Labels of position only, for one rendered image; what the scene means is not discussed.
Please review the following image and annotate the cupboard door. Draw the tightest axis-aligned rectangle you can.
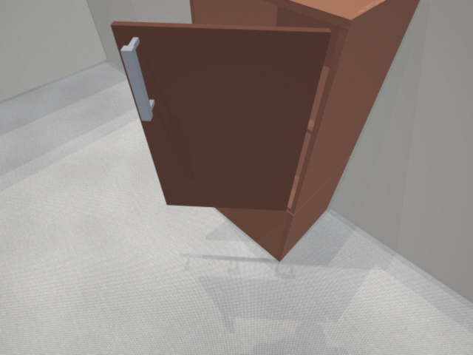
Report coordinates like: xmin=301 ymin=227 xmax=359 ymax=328
xmin=111 ymin=21 xmax=332 ymax=211

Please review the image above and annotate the handle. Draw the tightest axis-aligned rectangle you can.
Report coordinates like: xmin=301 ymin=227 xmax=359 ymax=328
xmin=120 ymin=37 xmax=155 ymax=121

